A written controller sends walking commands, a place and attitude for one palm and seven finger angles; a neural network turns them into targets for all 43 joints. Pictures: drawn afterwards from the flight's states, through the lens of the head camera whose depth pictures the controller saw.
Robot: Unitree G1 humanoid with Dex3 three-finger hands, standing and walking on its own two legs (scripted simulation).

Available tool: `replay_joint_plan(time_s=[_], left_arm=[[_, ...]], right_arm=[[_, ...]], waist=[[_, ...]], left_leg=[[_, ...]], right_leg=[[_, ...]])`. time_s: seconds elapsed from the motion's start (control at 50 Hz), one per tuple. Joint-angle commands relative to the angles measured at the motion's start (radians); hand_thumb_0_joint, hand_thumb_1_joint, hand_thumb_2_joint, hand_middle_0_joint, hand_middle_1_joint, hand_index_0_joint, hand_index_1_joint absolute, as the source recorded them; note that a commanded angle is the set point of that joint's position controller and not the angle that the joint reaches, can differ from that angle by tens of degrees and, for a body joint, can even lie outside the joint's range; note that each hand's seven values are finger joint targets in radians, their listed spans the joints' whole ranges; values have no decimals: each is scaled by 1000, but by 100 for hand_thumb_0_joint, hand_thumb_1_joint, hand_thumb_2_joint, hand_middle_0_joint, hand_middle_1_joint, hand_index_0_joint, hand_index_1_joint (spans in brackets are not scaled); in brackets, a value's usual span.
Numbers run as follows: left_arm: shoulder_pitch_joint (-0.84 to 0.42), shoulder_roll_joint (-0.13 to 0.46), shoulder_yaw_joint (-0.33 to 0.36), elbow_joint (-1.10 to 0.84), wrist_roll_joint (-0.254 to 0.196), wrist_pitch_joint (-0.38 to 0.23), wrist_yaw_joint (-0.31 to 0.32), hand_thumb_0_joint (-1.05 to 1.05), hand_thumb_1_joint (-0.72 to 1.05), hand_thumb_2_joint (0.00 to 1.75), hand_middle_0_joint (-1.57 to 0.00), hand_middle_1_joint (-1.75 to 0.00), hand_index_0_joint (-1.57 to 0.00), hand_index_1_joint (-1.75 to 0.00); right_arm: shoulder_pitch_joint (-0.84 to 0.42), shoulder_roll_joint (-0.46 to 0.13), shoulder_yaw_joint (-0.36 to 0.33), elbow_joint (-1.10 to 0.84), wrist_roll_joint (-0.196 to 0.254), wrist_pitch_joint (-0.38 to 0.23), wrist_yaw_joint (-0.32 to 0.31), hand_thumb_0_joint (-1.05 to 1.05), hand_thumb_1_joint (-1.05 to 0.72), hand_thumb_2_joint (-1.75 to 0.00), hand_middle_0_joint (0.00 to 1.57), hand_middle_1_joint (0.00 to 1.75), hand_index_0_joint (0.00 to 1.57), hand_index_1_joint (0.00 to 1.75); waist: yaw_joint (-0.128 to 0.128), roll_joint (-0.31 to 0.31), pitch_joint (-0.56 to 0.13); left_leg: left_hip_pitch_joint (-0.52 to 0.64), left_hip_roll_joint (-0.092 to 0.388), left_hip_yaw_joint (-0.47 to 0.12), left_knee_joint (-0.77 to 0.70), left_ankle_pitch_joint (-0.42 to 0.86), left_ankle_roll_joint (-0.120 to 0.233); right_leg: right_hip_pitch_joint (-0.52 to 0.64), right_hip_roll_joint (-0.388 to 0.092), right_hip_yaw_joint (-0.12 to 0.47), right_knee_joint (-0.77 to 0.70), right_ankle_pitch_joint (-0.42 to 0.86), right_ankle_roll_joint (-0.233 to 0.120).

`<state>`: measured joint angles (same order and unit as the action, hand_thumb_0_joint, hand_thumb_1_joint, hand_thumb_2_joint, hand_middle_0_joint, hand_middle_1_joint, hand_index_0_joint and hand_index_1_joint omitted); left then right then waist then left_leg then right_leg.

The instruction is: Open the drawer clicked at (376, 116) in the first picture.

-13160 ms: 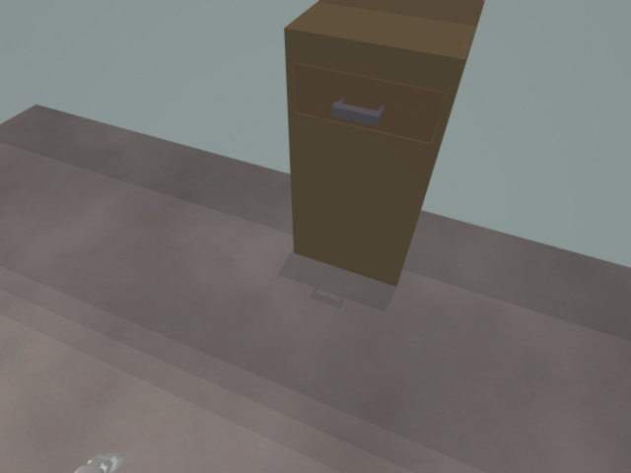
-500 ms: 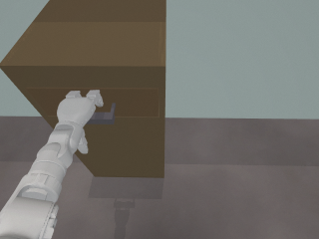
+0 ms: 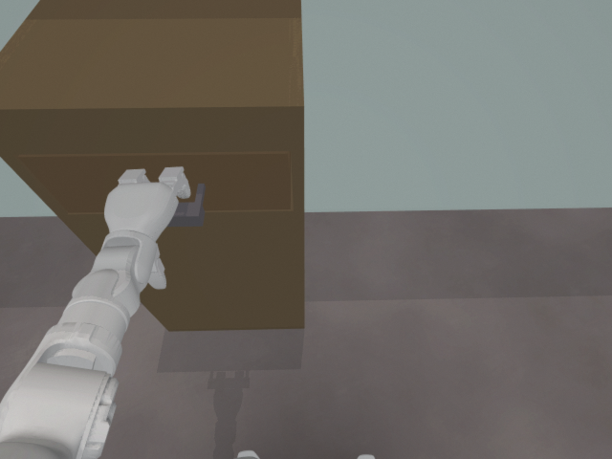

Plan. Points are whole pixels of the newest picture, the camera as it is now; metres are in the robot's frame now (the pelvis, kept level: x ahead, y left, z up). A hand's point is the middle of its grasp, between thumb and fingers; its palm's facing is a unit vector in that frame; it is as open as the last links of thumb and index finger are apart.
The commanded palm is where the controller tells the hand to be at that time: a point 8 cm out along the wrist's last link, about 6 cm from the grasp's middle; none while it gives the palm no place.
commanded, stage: lower the fingers behind the handle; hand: left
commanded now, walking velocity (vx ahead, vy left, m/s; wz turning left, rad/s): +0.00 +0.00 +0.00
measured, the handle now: (164, 202) +0.49 +0.22 -0.01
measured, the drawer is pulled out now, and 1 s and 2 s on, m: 0.00 0.00 0.01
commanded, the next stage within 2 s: close the thumb around the handle in 0.88 s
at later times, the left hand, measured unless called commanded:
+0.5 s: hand (161, 240) +0.43 +0.22 -0.02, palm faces -0.04 -0.03 -1.00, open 13.8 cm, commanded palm +0.42 +0.22 +0.03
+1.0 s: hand (164, 242) +0.43 +0.21 -0.02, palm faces -0.04 -0.03 -1.00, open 13.8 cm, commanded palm +0.41 +0.22 +0.03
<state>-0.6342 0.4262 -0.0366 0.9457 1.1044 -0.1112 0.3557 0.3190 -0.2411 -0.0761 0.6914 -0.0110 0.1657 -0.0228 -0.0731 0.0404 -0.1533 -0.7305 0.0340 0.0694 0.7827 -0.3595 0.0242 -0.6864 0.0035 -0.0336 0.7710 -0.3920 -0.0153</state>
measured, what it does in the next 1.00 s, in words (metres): stands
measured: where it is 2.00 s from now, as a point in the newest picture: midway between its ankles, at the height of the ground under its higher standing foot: outside the picture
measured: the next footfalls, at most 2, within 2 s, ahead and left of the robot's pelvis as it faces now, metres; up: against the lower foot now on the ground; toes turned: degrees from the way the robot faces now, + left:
none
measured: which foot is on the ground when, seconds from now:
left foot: down 0.00-1.00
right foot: down 0.00-1.00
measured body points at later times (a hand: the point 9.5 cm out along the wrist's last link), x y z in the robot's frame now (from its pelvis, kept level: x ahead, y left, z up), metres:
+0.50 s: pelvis -0.01 +0.00 -0.02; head +0.09 +0.00 +0.43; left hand +0.43 +0.22 +0.03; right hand +0.03 -0.27 -0.15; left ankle +0.00 +0.11 -0.70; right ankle -0.02 -0.11 -0.70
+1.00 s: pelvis -0.01 +0.00 -0.01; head +0.08 +0.00 +0.43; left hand +0.43 +0.21 +0.03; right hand +0.03 -0.27 -0.15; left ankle +0.00 +0.11 -0.70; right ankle -0.02 -0.11 -0.70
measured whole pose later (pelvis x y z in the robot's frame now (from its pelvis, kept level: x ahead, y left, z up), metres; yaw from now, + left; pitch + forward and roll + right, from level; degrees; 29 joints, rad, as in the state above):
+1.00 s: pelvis -0.01 +0.00 -0.01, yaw +0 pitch +20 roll -1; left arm -0.62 0.41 -0.03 0.96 1.12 -0.08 0.42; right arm 0.31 -0.23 -0.07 0.70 -0.02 0.16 -0.02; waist -0.08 0.04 -0.18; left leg -0.84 0.04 0.06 0.89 -0.40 0.02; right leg -0.79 0.01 -0.04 0.87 -0.43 -0.02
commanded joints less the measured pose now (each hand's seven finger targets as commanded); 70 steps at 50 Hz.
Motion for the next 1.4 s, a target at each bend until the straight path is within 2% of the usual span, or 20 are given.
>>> replay_joint_plan(time_s=[0.0,0.04,0.1,0.14,0.18,0.32,0.4,0.46,0.52,0.56,0.6,0.72,0.74,0.82,0.9,0.96,0.98,1.08,1.16,1.38], left_arm=[[-366,245,83,-158,-2,14,65,0,-50,30,-30,-120,-30,-120],[-401,232,67,-155,-2,18,71,0,-50,30,-30,-120,-30,-120],[-409,246,73,-156,-2,16,72,0,-50,30,-30,-120,-30,-120],[-413,239,72,-180,3,1,74,0,-50,30,-30,-120,-30,-120],[-407,199,50,-174,2,-4,78,0,-50,30,-30,-120,-30,-120],[-390,231,80,-133,14,13,99,0,-50,30,-30,-120,-30,-120],[-400,205,64,-146,13,18,111,0,-50,30,-30,-120,-30,-120],[-371,189,46,-73,14,43,103,0,-50,30,-30,-120,-30,-120],[-418,177,36,-127,10,48,100,0,-50,30,-30,-120,-30,-120],[-400,210,62,-139,11,48,95,0,-50,30,-30,-120,-30,-120],[-379,155,25,-140,4,45,86,0,-50,30,-30,-120,-30,-120],[-354,184,54,-137,7,32,93,0,-50,30,-30,-120,-30,-120],[-376,185,47,-149,8,31,96,0,-50,30,-30,-120,-30,-120],[-348,220,82,-155,10,37,105,0,-50,30,-30,-120,-30,-120],[-364,196,58,-152,8,42,109,0,-50,30,-30,-120,-30,-120],[-335,234,89,-156,10,43,105,0,-50,30,-30,-120,-30,-120],[-345,203,62,-160,7,44,103,0,-44,32,-30,-121,-30,-121],[-329,201,66,-165,5,40,101,0,-16,44,-32,-124,-32,-124],[-357,238,80,-138,11,48,101,0,6,54,-34,-126,-34,-126],[-405,159,16,-121,4,52,74,0,68,80,-38,-133,-38,-133]], right_arm=[[76,-156,-51,-66,-1,-21,-10,0,-90,-90,20,30,20,30],[80,-156,-52,-60,0,-25,-11,0,-90,-90,20,30,20,30],[81,-156,-51,-58,-1,-28,-17,0,-90,-90,20,30,20,30],[82,-154,-54,-58,-4,-31,-16,0,-90,-90,20,30,20,30],[87,-150,-57,-51,-7,-34,-14,0,-90,-90,20,30,20,30],[85,-156,-52,-46,-11,-30,-9,0,-90,-90,20,30,20,30],[87,-153,-55,-50,-14,-35,-7,0,-90,-90,20,30,20,30],[90,-155,-49,-46,-8,-33,-8,0,-90,-90,20,30,20,30],[90,-153,-52,-51,-11,-34,-7,0,-90,-90,20,30,20,30],[95,-155,-52,-51,-11,-31,-9,0,-90,-90,20,30,20,30],[91,-147,-52,-57,-10,-31,-8,0,-90,-90,20,30,20,30],[80,-148,-47,-59,-9,-28,-10,0,-90,-90,20,30,20,30],[79,-150,-47,-59,-8,-29,-11,0,-90,-90,20,30,20,30],[74,-150,-45,-62,-10,-29,-10,0,-90,-90,20,30,20,30],[75,-149,-49,-59,-7,-31,-11,0,-90,-90,20,30,20,30],[74,-149,-47,-60,-7,-29,-12,0,-90,-90,20,30,20,30],[74,-147,-47,-61,-8,-30,-12,0,-90,-90,20,30,20,30],[72,-147,-49,-63,-7,-30,-12,0,-90,-90,20,30,20,30],[73,-153,-45,-60,-3,-33,-18,0,-90,-90,20,30,20,30],[94,-150,-49,-55,-4,-40,-18,0,-90,-90,20,30,20,30]], waist=[[5,-7,-367],[-13,-13,-359],[-15,-12,-368],[-11,36,-403],[-18,30,-395],[-16,13,-389],[-19,21,-413],[-27,-13,-361],[-29,29,-422],[-17,27,-441],[-19,18,-414],[-12,-7,-366],[-21,0,-368],[0,15,-396],[-15,-7,-378],[3,14,-412],[-6,13,-405],[-3,0,-394],[-14,-20,-367],[-36,0,-379]], left_leg=[[268,-51,-38,-30,361,21],[261,-49,-39,-25,345,25],[247,-52,-36,-18,320,27],[276,-51,-43,-4,345,23],[282,-45,-47,7,360,21],[217,-46,-49,37,343,21],[230,-44,-48,50,338,21],[191,-44,-52,53,311,21],[244,-41,-55,58,351,19],[253,-39,-55,59,358,18],[248,-39,-53,55,359,19],[211,-41,-54,45,320,21],[212,-40,-52,44,304,23],[211,-45,-49,43,326,21],[211,-42,-45,42,310,24],[213,-47,-41,46,336,22],[211,-47,-37,45,331,23],[211,-46,-39,44,338,23],[177,-47,-39,41,296,27],[221,-41,-52,54,321,23]], right_leg=[[130,50,16,-68,363,-25],[114,50,18,-71,354,-22],[115,48,24,-69,344,-21],[90,51,21,-52,343,-24],[61,53,14,-43,341,-25],[40,53,14,-12,339,-26],[23,55,13,-4,331,-24],[-4,57,7,-1,304,-25],[-3,57,5,6,324,-26],[12,58,6,7,332,-25],[13,58,4,1,334,-25],[17,56,5,-6,306,-27],[13,55,9,-10,300,-24],[43,55,10,-2,322,-28],[33,55,11,-12,315,-24],[61,54,17,-4,350,-25],[62,54,16,-8,352,-23],[61,54,15,-8,357,-23],[52,51,19,-13,327,-20],[-4,56,9,-7,314,-23]])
